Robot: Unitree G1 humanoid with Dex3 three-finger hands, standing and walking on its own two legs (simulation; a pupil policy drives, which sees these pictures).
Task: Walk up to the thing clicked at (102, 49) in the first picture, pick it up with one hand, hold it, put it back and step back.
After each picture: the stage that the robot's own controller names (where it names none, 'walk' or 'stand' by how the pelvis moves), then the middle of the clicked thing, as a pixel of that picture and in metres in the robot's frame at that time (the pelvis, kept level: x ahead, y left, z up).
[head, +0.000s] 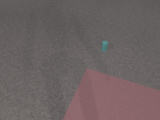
stand; (104, 46) +1.31 -0.22 -0.72
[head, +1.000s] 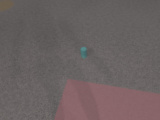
walk; (83, 52) +1.20 +0.10 -0.70
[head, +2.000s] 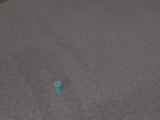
walk; (58, 87) +0.74 +0.26 -0.70
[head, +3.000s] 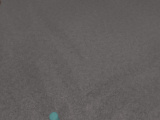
walk; (54, 118) +0.45 +0.23 -0.70
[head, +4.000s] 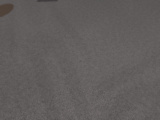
stand; out of the picture +0.36 +0.21 -0.72
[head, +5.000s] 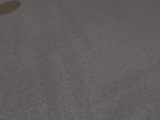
stand; out of the picture +0.34 +0.20 -0.72
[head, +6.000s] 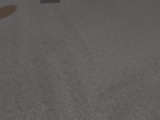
stand; out of the picture +0.36 +0.21 -0.72
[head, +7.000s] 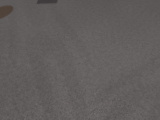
stand; out of the picture +0.35 +0.22 -0.72
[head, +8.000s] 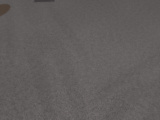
stand; out of the picture +0.34 +0.22 -0.72
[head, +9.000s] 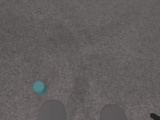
go down; (40, 88) +0.38 +0.25 -0.50
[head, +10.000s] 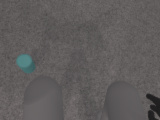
go down; (26, 64) +0.41 +0.29 -0.32
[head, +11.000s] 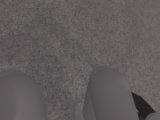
close in; out of the picture +0.37 +0.33 -0.23
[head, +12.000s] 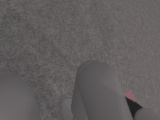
close; out of the picture +0.36 +0.33 -0.21
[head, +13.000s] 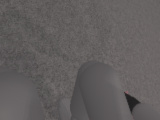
lift; out of the picture +0.36 +0.33 -0.21
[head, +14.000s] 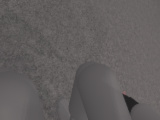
lift; out of the picture +0.35 +0.33 -0.22
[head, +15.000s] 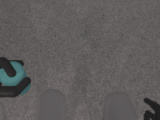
lift; (16, 79) +0.32 +0.24 -0.02
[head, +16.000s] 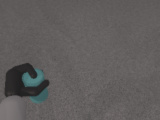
hold; (36, 86) +0.33 +0.19 +0.00
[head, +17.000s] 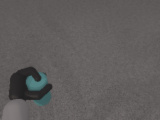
hold; (39, 89) +0.32 +0.18 +0.00
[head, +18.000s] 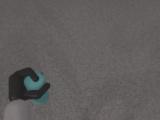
crouch; (37, 88) +0.33 +0.18 -0.04
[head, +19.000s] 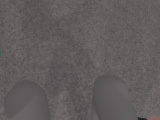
lower; out of the picture +0.44 +0.30 -0.10
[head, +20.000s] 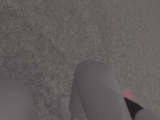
lower; out of the picture +0.38 +0.34 -0.22
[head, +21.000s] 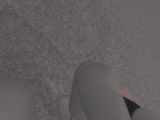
lower; out of the picture +0.37 +0.35 -0.22
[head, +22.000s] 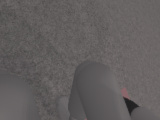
lower; out of the picture +0.37 +0.35 -0.22
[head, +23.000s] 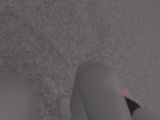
lower; out of the picture +0.37 +0.35 -0.21
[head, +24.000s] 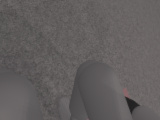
open; out of the picture +0.36 +0.33 -0.22
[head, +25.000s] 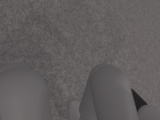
stand; out of the picture +0.37 +0.32 -0.22
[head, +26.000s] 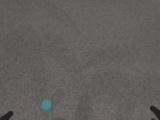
stand; (47, 106) +0.37 +0.23 -0.57
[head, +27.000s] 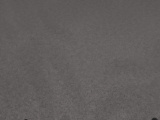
stand; out of the picture +0.35 +0.23 -0.66
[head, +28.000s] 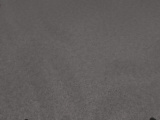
stand; out of the picture +0.36 +0.23 -0.67
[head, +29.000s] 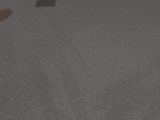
stand; out of the picture +0.38 +0.21 -0.72
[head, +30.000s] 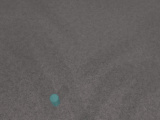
walk; (55, 100) +0.46 +0.22 -0.70
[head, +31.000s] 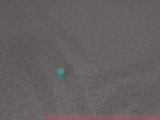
walk; (61, 74) +0.73 +0.23 -0.69
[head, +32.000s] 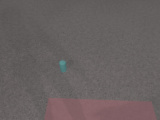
stand; (63, 66) +0.99 +0.25 -0.70
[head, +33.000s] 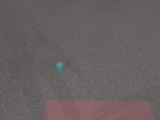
stand; (60, 68) +0.98 +0.26 -0.73
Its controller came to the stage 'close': yes
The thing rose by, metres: 0.70
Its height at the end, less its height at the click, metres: +0.00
